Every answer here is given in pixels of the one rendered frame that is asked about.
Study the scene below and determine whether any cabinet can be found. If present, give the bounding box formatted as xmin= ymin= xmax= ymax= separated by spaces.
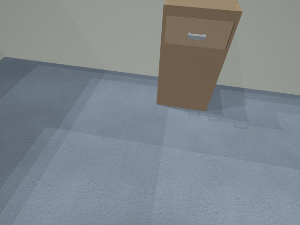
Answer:
xmin=157 ymin=0 xmax=243 ymax=112

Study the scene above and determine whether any drawer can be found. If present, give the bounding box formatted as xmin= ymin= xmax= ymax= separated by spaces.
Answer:
xmin=164 ymin=16 xmax=234 ymax=50

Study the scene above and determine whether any handle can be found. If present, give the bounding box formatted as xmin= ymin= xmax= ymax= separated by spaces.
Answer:
xmin=188 ymin=32 xmax=206 ymax=41

